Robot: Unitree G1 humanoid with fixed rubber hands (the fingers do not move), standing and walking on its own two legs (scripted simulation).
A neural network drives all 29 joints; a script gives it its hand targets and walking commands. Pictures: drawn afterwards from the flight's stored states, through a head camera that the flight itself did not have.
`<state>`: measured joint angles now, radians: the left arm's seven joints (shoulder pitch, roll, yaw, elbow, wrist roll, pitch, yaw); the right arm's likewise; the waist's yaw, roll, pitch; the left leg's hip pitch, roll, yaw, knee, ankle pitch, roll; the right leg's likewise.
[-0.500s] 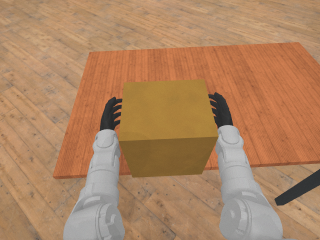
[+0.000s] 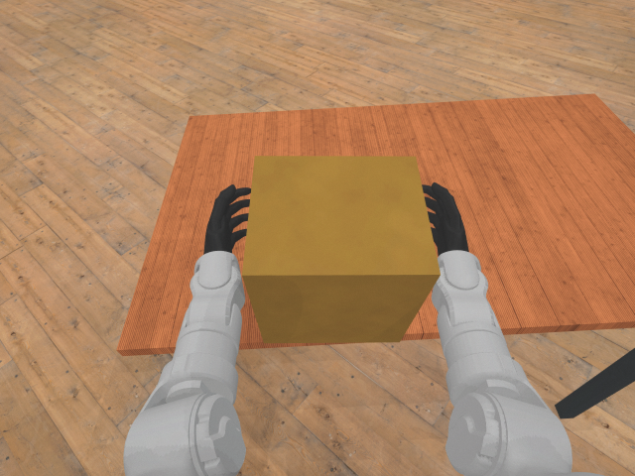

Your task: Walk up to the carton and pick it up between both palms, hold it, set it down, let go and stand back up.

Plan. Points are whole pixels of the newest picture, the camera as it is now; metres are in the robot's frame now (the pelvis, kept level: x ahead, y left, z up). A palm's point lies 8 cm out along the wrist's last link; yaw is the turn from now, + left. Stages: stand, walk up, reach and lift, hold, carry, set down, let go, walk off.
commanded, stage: reach and lift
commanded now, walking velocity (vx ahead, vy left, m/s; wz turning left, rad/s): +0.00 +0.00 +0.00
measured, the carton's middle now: (333, 257) +0.41 -0.04 +0.04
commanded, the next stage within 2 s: none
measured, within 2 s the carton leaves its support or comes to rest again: neither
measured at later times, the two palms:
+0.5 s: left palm (206, 254) +0.38 +0.12 +0.11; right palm (449, 239) +0.37 -0.18 +0.11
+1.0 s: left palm (184, 254) +0.36 +0.14 +0.14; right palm (449, 231) +0.36 -0.16 +0.14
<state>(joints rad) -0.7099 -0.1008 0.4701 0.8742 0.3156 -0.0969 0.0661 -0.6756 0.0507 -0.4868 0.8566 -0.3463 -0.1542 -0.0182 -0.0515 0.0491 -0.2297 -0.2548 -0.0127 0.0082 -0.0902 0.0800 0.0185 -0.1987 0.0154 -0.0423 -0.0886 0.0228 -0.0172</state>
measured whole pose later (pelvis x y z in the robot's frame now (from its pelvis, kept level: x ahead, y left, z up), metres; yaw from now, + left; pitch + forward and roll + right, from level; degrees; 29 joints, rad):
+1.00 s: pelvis -0.02 +0.00 +0.00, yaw -2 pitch +3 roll +0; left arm -0.55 -0.08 0.32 0.34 0.22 0.44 0.06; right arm -0.66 -0.02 -0.10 0.60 0.00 0.28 -0.13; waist -0.05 0.01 -0.11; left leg -0.04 0.00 0.04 -0.07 0.06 0.02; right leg -0.02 0.02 -0.01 -0.02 -0.01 -0.02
